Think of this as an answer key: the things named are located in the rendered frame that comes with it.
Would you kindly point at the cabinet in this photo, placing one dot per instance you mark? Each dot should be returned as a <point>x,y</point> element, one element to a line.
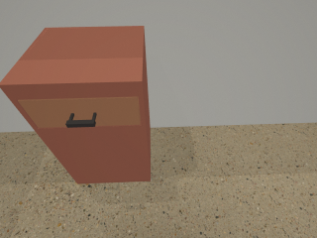
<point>89,62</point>

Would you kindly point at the drawer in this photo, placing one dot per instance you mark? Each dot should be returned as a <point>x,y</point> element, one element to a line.
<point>110,111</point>

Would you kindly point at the handle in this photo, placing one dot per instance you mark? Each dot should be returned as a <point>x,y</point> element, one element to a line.
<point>70,123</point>

